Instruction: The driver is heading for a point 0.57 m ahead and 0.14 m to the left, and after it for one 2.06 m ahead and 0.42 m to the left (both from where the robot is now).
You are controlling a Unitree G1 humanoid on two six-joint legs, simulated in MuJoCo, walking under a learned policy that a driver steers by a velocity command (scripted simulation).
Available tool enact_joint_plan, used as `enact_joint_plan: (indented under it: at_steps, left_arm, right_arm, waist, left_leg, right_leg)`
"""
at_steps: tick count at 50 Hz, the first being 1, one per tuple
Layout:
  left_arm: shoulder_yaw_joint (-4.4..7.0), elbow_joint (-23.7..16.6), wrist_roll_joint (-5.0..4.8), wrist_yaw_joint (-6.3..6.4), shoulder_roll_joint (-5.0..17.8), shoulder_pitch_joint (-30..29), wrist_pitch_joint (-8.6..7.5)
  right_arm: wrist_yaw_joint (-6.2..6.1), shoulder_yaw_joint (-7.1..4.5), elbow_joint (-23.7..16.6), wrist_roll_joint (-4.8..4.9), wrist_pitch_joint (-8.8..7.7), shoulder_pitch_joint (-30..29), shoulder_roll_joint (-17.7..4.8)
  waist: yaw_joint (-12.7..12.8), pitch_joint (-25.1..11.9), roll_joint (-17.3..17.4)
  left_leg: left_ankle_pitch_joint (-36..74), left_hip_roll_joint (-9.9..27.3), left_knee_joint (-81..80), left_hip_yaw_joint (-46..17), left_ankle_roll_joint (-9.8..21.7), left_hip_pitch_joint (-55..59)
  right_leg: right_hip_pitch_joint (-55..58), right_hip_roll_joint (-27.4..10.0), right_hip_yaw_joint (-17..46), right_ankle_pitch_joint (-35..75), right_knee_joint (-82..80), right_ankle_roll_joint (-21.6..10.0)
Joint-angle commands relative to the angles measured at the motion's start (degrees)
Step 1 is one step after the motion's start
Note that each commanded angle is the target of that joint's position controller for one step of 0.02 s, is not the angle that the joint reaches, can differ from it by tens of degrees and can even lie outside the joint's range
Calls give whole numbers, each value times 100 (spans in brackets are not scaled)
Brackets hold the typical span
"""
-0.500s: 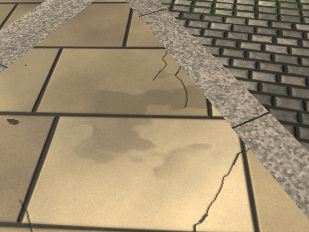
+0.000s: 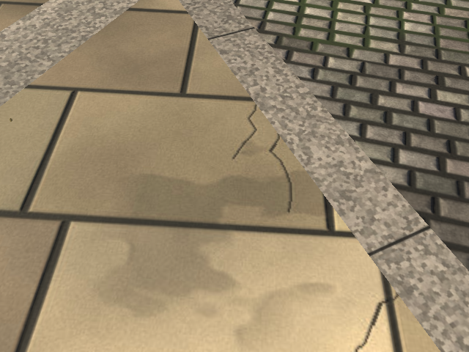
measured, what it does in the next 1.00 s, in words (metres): walks ahead, turning left: right foot, then left foot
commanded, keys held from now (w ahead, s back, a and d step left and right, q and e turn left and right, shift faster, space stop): w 0.34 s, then w+q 0.66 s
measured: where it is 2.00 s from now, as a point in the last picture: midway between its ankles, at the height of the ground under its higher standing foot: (172, 174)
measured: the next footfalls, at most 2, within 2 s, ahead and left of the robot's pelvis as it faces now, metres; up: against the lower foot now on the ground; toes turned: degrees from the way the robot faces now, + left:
right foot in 0.44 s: +0.42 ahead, -0.16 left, +0.00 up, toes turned -1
left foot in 1.00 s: +0.65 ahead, +0.14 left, +0.00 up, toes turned +23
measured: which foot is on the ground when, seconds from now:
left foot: down 0.00-0.46, up 0.48-0.98, down 1.00-1.00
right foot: up 0.00-0.42, down 0.44-1.00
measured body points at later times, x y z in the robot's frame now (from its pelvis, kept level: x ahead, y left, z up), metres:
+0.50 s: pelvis +0.27 -0.05 -0.01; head +0.31 -0.06 +0.44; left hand +0.46 +0.19 -0.11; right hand +0.24 -0.32 -0.16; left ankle +0.09 +0.08 -0.68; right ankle +0.38 -0.15 -0.73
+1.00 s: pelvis +0.53 +0.00 -0.02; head +0.55 +0.02 +0.43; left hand +0.45 +0.27 -0.16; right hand +0.78 -0.17 -0.11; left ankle +0.62 +0.12 -0.73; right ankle +0.38 -0.16 -0.73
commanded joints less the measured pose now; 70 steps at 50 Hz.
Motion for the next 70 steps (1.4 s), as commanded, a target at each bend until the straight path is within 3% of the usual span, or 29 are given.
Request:
enact_joint_plan:
  at_steps: [1, 5, 11, 16, 19, 21, 22, 23, 24, 25, 26, 27, 29, 31, 33, 39, 45, 48, 49, 50, 51, 52, 53, 54, 55, 56, 57, 62, 70]
  left_arm:
    - [162, -350, 26, 52, 418, 126, 4]
    - [192, -530, 91, 89, 363, -356, 136]
    - [141, -853, 88, 0, 209, -1502, 75]
    - [73, -1136, 23, -156, 207, -2277, 14]
    - [107, -1238, 14, -242, 354, -2244, -58]
    - [269, -982, 37, -216, 661, -1254, -106]
    - [419, -681, 81, -159, 1005, -166, -120]
    - [561, -535, 212, -98, 1583, 740, -106]
    - [480, -470, 176, -113, 1361, 882, -71]
    - [347, -533, 145, -105, 928, 514, -75]
    - [272, -632, 132, -88, 699, 22, -76]
    - [212, -654, 150, -107, 521, -396, -93]
    - [164, -612, 217, -130, 309, -761, -136]
    - [196, -514, 227, -108, 366, -740, -168]
    - [243, -442, 254, -46, 505, -652, -182]
    - [296, -334, 231, 117, 713, -366, -99]
    - [388, -182, 90, 146, 918, 124, 100]
    - [457, -277, 12, 166, 1173, -122, 196]
    - [465, -314, -11, 169, 1235, -249, 241]
    - [435, -360, -17, 167, 1202, -313, 250]
    - [276, -499, 217, 138, 694, -159, 182]
    - [89, -762, 151, 45, 168, 214, -54]
    - [202, -787, -128, -29, 697, -493, -251]
    - [219, -838, -234, -53, 739, -715, -318]
    - [221, -739, -123, 3, 701, -754, -316]
    - [279, -669, 6, 38, 761, -741, -257]
    - [300, -612, 29, 25, 752, -588, -163]
    - [264, -743, 149, 55, 522, -1028, 70]
    - [136, -1059, 58, -128, 339, -2267, -25]
  right_arm:
    - [19, -68, -131, -74, -80, 206, -417]
    - [-101, -136, 75, -45, -90, 594, -718]
    - [-227, -121, 268, 22, 3, 1117, -782]
    - [-245, -152, 519, 61, 109, 1573, -844]
    - [-278, -198, 578, 100, 184, 1555, -912]
    - [-280, -212, 494, 113, 226, 1252, -979]
    - [-271, -144, 400, 70, 224, 1153, -814]
    - [-241, 11, 256, 2, 158, 1582, -280]
    - [-219, 91, 346, 112, 44, 1864, -53]
    - [-218, -94, 300, 273, -15, 1448, -707]
    - [-236, -126, 160, 310, -21, 1024, -795]
    - [-272, -144, 134, 258, 15, 823, -705]
    - [-291, -201, 189, 201, 193, 1011, -474]
    - [-291, -206, 174, 210, 333, 1073, -267]
    - [-304, -245, 34, 176, 406, 816, -299]
    - [-126, -219, -335, 97, 361, -147, -229]
    - [91, -135, -877, 116, 365, -1064, -179]
    - [137, -272, -962, 134, 394, -615, -471]
    - [128, -396, -833, 159, 396, 45, -692]
    - [51, -608, -578, 170, 402, 1002, -1075]
    - [-83, -743, -421, 155, 437, 1565, -1636]
    - [-52, -699, -595, 106, 334, 1371, -1865]
    - [-7, -527, -545, 54, 273, 1516, -1279]
    - [-7, -459, -503, 48, 215, 1287, -1034]
    - [-7, -386, -615, 68, 176, 772, -835]
    - [-23, -314, -692, 35, 154, 389, -609]
    - [-40, -269, -727, -21, 135, 266, -510]
    - [-187, -308, -500, 21, 52, 707, -801]
    - [-266, -259, -135, 40, 103, 1304, -799]
  waist:
    - [51, -461, 571]
    - [36, -90, 429]
    - [-293, 130, 457]
    - [-531, 374, 464]
    - [-343, 321, 562]
    - [248, -240, 651]
    - [689, -973, 507]
    - [709, -1996, -566]
    - [643, -2670, -1494]
    - [651, -1895, -940]
    - [512, -1192, -679]
    - [326, -729, -316]
    - [-14, -346, -487]
    - [-128, -170, -407]
    - [-144, -18, -267]
    - [78, 240, -121]
    - [338, 511, -90]
    - [-90, 22, -400]
    - [-490, -339, -412]
    - [-969, -850, -225]
    - [-892, -1250, 987]
    - [-345, -2106, 1709]
    - [-722, -1931, 752]
    - [-614, -1251, 651]
    - [-356, -826, 170]
    - [-160, -613, 205]
    - [-7, -579, 308]
    - [-34, -199, 312]
    - [-499, 265, 550]
  left_leg:
    - [530, 1502, -1716, -1835, 927, 1229]
    - [982, 1460, -2064, -1357, 1025, 1078]
    - [1039, 1240, -2138, -814, 756, 1456]
    - [1063, 1528, -1848, -800, 752, 2269]
    - [1650, 1721, -1409, -978, 651, 2545]
    - [3107, 1479, -403, -875, 489, 2319]
    - [2912, 1132, 851, -671, 303, 1558]
    - [751, 375, 3106, -280, -79, -536]
    - [-2447, -132, 4408, -859, -175, -1660]
    - [-2257, 233, 4927, -1241, -94, -2121]
    - [-1750, 541, 4885, -1041, -34, -2231]
    - [-1290, 765, 4573, -965, -41, -1982]
    - [-803, 1015, 4134, -998, -29, -1365]
    - [-569, 1041, 4005, -965, -50, -1322]
    - [-125, 1045, 3725, -1049, -98, -1689]
    - [1174, 934, 2039, -712, -180, -1981]
    - [526, 791, 1146, -161, 37, -2200]
    - [-326, 253, 1082, 357, 340, -1048]
    - [-355, -18, 891, 488, 502, -166]
    - [25, -225, 450, 344, 732, 1359]
    - [282, 1002, 351, -1585, 1105, 2964]
    - [-840, 2201, -781, -4965, 2242, 4327]
    - [-727, 2164, -1221, -4670, 1866, 4220]
    - [-287, 2005, -1138, -3707, 1607, 3590]
    - [343, 1753, -1115, -2943, 1374, 2664]
    - [864, 1535, -1183, -2398, 1245, 1969]
    - [1102, 1403, -1321, -2133, 1179, 1571]
    - [1987, 1224, -1747, -1423, 1115, 1301]
    - [1140, 1173, -1855, -1042, 788, 1852]
  right_leg:
    - [-1138, -634, 274, 616, -35, -39]
    - [-1655, -727, 170, 1303, -898, 165]
    - [-1784, -503, -63, 2753, -2775, 245]
    - [-1916, -328, -166, 2474, -3563, 161]
    - [-1484, -198, -158, 1895, -3885, -23]
    - [68, 141, -398, 1776, -4118, -202]
    - [1749, -105, -166, 1966, -3915, -418]
    - [4163, -1634, 1793, 1679, -3907, -1053]
    - [4792, -2365, 3777, 978, -4792, -1494]
    - [4104, -2149, 3214, 576, -4965, -1195]
    - [3237, -1972, 2337, 678, -5098, -949]
    - [2364, -1737, 1718, 932, -5372, -818]
    - [1419, -1397, 844, 1235, -5782, -645]
    - [1124, -1326, 313, 1648, -5998, -690]
    - [1160, -1339, -40, 1981, -6094, -724]
    - [1615, -1271, -923, 2331, -6189, -593]
    - [2721, -1586, -1352, 3076, -5703, -507]
    - [2850, -1578, -1598, 5753, -4563, -329]
    - [2699, -1464, -1695, 6343, -3615, -228]
    - [2005, -1206, -1779, 5797, -2256, 4]
    - [217, -776, -1713, 2012, -325, 259]
    - [-1683, 382, -515, -1314, 1272, 461]
    - [-2255, 99, 245, -993, 1462, 304]
    - [-2468, -162, 150, -501, 1176, 146]
    - [-2127, -475, 145, -27, 713, 118]
    - [-1730, -649, 146, 234, 299, 138]
    - [-1349, -758, 182, 415, 121, 150]
    - [-1692, -727, 23, 1402, -1157, 442]
    - [-1721, -310, -194, 3007, -3481, 305]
